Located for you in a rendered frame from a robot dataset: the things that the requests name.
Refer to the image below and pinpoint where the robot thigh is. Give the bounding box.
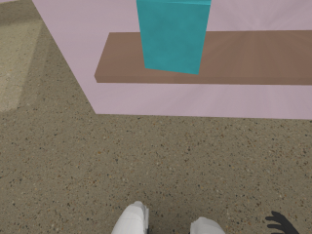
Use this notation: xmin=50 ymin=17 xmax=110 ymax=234
xmin=111 ymin=204 xmax=149 ymax=234
xmin=190 ymin=217 xmax=225 ymax=234

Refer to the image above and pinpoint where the table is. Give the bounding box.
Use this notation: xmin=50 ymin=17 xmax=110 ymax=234
xmin=94 ymin=30 xmax=312 ymax=86

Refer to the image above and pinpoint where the right robot thigh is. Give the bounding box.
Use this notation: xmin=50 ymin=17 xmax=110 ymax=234
xmin=190 ymin=217 xmax=225 ymax=234

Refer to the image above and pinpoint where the carton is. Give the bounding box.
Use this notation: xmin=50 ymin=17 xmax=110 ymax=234
xmin=136 ymin=0 xmax=212 ymax=75

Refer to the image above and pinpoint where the left robot thigh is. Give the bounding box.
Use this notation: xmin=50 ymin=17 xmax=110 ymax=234
xmin=111 ymin=204 xmax=149 ymax=234

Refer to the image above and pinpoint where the right robot hand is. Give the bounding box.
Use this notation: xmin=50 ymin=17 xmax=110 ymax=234
xmin=265 ymin=211 xmax=299 ymax=234

